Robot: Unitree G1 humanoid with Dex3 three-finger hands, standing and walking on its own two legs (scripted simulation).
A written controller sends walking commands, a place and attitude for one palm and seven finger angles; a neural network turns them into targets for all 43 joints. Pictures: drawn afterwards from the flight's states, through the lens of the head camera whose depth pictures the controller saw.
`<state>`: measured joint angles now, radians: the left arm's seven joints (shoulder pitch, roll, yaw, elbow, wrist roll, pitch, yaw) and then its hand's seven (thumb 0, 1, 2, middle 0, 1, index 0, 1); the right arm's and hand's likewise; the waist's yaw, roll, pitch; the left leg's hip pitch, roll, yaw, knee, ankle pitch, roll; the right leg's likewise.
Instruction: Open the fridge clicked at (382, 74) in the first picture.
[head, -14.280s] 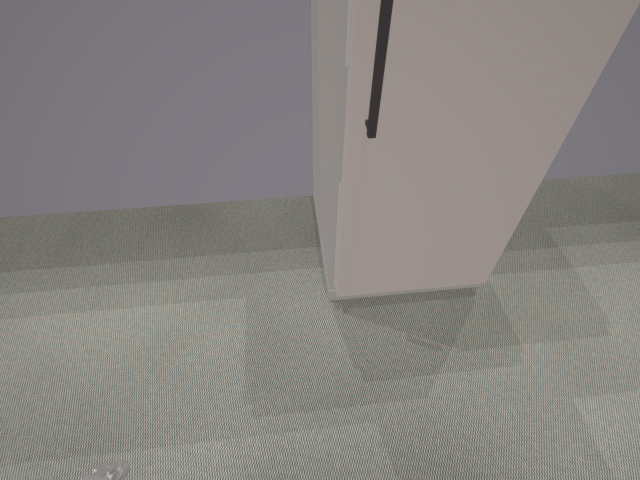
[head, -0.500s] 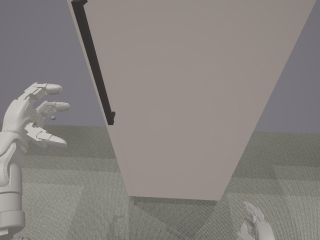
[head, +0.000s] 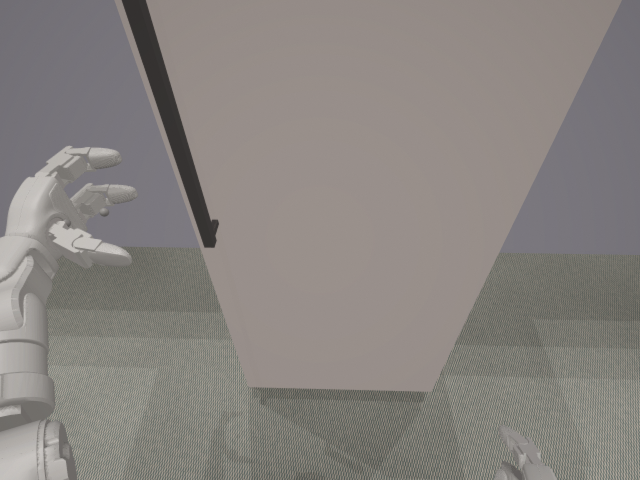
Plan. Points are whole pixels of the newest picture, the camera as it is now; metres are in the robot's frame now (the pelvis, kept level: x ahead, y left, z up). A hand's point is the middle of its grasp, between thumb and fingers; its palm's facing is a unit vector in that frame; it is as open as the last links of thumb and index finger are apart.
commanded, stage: move the hooked fingers beside the handle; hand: left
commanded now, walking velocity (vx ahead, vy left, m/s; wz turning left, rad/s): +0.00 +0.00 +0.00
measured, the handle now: (184, 141) +0.49 +0.22 +0.19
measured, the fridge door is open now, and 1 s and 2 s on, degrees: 0 0 0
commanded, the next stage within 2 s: feel for the door with the fingertips in 1.74 s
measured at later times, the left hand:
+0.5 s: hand (119, 189) +0.41 +0.28 +0.18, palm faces +0.06 -1.00 +0.01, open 14.0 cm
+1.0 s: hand (123, 184) +0.42 +0.28 +0.17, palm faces +0.06 -1.00 +0.01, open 14.0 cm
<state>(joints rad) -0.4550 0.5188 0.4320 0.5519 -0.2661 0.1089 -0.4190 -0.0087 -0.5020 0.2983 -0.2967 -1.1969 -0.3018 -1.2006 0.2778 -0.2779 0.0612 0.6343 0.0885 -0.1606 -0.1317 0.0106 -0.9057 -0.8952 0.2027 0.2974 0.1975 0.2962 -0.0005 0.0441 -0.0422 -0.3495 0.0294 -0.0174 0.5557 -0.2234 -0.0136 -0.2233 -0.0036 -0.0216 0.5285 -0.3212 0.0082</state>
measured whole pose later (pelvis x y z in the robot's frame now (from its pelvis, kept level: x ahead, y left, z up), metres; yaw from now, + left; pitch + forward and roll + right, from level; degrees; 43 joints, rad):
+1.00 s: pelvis +0.01 +0.01 -0.01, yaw -2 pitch +6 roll -1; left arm -0.60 0.58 0.50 0.79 -0.22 -0.02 -0.43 -0.01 -0.50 0.30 -0.30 -1.20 -0.30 -1.20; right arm 0.37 -0.28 0.04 0.62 0.07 -0.06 -0.10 0.01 -0.91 -0.89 0.20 0.30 0.20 0.30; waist -0.05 0.03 -0.08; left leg -0.45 0.04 0.01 0.62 -0.27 0.00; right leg -0.33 0.00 0.01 0.58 -0.35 0.02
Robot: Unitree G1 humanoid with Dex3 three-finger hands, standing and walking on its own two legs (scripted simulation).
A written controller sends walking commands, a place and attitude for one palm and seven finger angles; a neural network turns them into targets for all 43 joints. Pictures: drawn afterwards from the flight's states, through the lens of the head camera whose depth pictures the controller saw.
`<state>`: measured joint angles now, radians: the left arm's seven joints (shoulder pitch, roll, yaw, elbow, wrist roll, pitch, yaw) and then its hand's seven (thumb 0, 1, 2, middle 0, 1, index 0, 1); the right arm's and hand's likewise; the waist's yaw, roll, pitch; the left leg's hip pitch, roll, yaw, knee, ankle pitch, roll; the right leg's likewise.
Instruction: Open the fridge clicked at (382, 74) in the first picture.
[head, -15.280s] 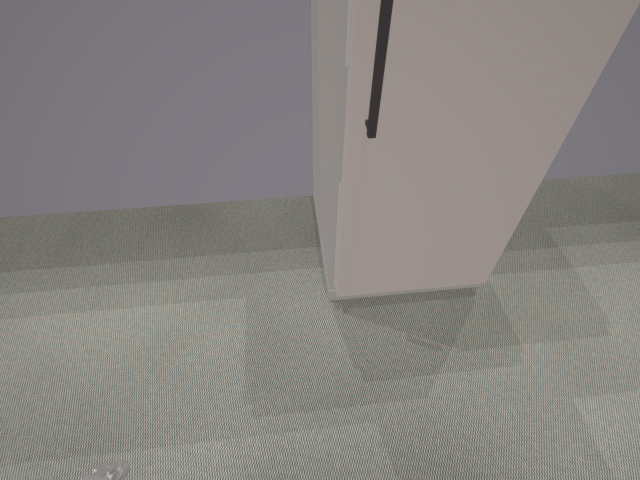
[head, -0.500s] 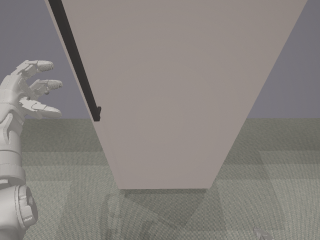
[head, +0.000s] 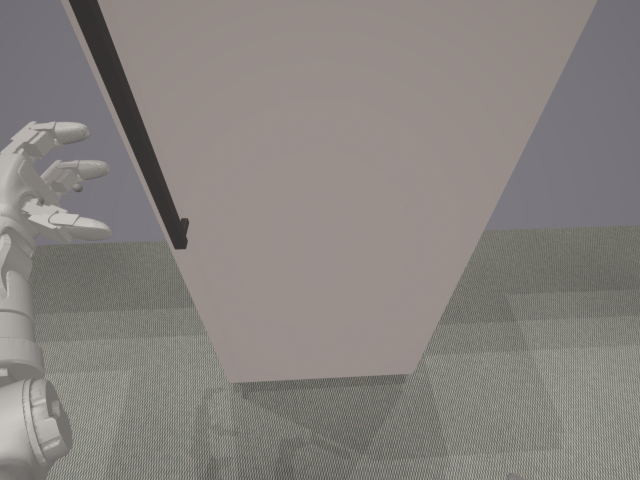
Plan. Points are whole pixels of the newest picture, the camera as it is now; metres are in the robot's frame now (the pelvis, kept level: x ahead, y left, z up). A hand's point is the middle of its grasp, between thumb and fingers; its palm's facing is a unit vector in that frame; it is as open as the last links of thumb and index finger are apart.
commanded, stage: move the hooked fingers beside the handle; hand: left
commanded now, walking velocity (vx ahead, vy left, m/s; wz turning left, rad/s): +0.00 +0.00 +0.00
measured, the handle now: (145, 136) +0.47 +0.22 +0.20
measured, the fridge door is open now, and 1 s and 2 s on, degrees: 0 0 0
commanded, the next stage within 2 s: feel for the door with the fingertips in 0.74 s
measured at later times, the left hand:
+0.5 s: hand (84, 183) +0.41 +0.29 +0.17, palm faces +0.09 -1.00 +0.02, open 14.0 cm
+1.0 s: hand (91, 186) +0.40 +0.27 +0.18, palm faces +0.06 -1.00 +0.01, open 14.0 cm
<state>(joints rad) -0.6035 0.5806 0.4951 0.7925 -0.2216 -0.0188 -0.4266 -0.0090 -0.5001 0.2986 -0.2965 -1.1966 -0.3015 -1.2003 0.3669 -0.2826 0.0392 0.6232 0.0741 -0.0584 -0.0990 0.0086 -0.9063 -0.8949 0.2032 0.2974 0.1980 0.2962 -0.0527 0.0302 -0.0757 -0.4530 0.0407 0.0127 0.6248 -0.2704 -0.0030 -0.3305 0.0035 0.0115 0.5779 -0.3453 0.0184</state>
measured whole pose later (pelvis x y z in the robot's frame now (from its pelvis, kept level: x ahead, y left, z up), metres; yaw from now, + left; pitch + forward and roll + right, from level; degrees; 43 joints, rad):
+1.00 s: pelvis +0.00 +0.00 +0.00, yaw +1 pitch +6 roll -2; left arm -0.65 0.55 0.42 0.79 -0.23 -0.01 -0.41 -0.01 -0.50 0.30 -0.29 -1.20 -0.30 -1.20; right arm 0.34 -0.28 0.04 0.61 0.08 -0.06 -0.10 0.01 -0.91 -0.89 0.20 0.30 0.20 0.30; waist -0.04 0.03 -0.08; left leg -0.48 0.04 -0.01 0.65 -0.28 0.00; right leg -0.35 0.00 0.00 0.59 -0.35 0.02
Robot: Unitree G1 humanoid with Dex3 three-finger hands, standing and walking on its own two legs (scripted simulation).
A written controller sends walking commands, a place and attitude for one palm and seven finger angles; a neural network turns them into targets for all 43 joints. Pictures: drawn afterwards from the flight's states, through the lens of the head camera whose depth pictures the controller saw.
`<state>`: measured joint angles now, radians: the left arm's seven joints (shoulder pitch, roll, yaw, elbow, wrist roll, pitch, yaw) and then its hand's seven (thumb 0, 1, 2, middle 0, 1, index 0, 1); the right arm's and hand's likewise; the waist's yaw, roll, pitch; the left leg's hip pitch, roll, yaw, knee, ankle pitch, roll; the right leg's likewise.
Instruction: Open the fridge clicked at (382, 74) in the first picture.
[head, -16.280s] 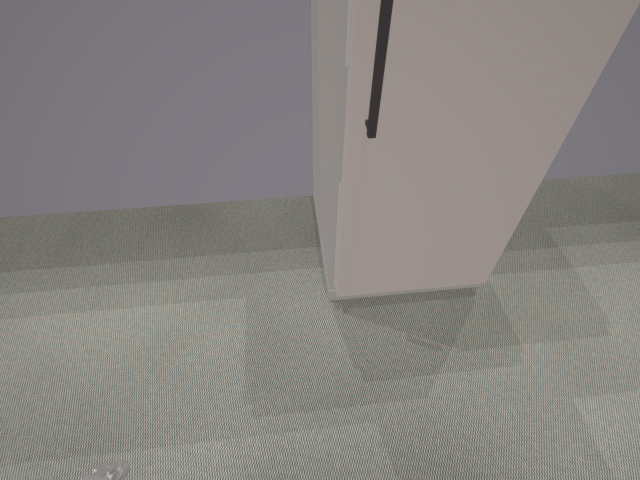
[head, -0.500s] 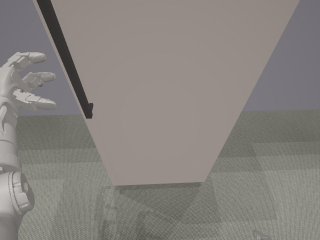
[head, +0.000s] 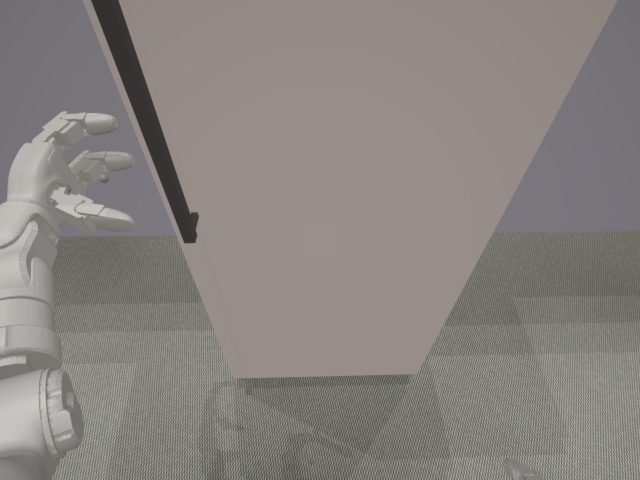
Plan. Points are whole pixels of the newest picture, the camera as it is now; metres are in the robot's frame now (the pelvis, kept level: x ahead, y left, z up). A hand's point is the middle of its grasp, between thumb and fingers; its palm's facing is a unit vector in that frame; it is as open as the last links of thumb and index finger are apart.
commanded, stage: feel for the door with the fingertips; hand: left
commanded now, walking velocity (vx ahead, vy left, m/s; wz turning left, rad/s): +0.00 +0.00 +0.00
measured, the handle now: (158, 129) +0.47 +0.21 +0.20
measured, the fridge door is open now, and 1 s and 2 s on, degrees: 0 0 0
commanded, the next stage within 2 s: slide the fingers in behind the handle in 0.80 s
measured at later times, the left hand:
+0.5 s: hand (124, 171) +0.42 +0.24 +0.18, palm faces +0.08 -1.00 +0.01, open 14.0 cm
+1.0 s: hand (116, 165) +0.43 +0.26 +0.18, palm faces +0.06 -1.00 +0.02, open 14.0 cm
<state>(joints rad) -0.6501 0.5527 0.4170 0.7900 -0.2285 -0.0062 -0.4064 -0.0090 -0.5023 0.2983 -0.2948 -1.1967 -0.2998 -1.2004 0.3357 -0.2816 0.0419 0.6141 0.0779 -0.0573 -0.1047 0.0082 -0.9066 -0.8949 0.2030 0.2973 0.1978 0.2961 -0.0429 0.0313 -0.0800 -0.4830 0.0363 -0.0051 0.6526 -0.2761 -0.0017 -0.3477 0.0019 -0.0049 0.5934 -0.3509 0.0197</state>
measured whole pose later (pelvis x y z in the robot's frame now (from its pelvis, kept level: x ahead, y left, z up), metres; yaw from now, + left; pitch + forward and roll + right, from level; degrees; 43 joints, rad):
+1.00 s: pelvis -0.01 +0.00 +0.00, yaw +0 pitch +7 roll -2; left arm -0.81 0.58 0.39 0.99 -0.19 -0.06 -0.37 -0.01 -0.50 0.30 -0.37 -1.26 -0.30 -1.20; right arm 0.35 -0.28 0.04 0.66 0.07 -0.05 -0.11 0.01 -0.91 -0.89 0.20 0.30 0.20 0.30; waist -0.07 0.02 -0.07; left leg -0.51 0.04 -0.01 0.66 -0.26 0.00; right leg -0.38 0.01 -0.01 0.60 -0.34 0.02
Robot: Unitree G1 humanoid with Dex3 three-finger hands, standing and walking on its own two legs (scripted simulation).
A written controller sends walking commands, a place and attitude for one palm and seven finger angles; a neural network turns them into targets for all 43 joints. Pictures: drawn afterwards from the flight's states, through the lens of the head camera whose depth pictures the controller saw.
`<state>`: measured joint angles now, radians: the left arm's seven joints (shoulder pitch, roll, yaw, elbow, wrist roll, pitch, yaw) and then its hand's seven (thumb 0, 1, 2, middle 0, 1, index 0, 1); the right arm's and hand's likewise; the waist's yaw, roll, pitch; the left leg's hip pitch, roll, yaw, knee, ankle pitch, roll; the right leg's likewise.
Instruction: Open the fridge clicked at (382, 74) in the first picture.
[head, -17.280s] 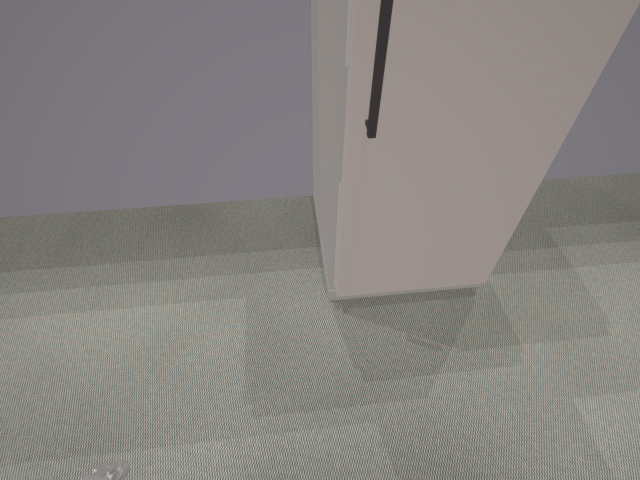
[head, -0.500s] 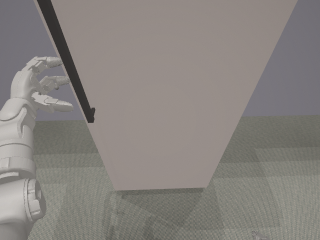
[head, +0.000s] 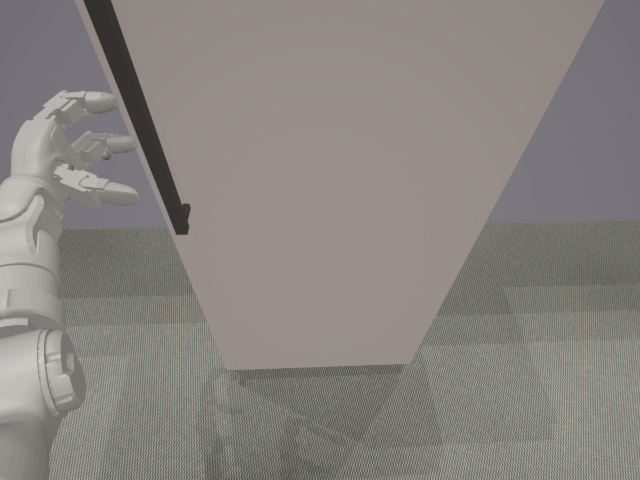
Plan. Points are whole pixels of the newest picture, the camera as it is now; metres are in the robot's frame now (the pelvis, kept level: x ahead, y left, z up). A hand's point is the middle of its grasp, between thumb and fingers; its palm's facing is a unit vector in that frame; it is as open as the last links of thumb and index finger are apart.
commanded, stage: slide the fingers in behind the handle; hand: left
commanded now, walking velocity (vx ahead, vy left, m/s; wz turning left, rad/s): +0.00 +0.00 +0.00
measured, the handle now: (148, 119) +0.49 +0.21 +0.20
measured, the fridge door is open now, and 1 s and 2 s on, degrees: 0 0 0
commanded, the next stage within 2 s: grip the handle and tug to test in 1.72 s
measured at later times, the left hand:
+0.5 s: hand (112, 162) +0.43 +0.25 +0.18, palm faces +0.07 -1.00 +0.01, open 14.0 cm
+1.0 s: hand (144, 163) +0.44 +0.21 +0.18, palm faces +0.05 -1.00 +0.02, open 14.0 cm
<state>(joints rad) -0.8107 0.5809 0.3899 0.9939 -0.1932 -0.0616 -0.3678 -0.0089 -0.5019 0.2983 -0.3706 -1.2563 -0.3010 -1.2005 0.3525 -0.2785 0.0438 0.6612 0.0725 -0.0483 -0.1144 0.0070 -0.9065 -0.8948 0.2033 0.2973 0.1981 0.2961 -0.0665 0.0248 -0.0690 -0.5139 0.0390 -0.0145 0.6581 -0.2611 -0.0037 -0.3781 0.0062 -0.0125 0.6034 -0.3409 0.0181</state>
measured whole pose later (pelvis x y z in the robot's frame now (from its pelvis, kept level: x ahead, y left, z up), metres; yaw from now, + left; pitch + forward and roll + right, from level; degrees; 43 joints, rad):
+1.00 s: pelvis +0.01 -0.01 +0.00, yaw +0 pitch +4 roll -1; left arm -0.68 0.44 0.32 0.75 -0.21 0.03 -0.26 -0.01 -0.50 0.30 -0.30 -1.20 -0.30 -1.20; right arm 0.31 -0.27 0.04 0.65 0.08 -0.05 -0.11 0.01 -0.91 -0.89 0.20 0.30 0.20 0.30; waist -0.04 0.04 -0.07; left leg -0.44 0.04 -0.01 0.62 -0.27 -0.01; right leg -0.31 0.00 -0.01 0.58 -0.35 0.01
